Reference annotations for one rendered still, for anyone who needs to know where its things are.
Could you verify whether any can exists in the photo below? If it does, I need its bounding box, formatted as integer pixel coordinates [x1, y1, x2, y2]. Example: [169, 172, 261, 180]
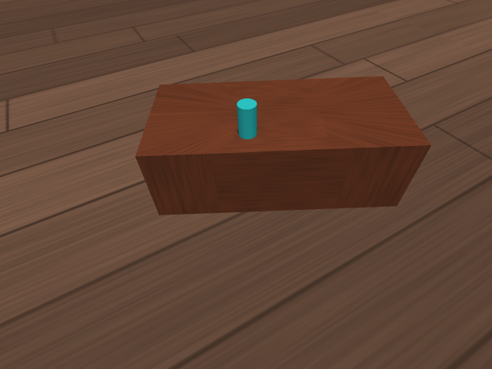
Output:
[237, 98, 257, 139]

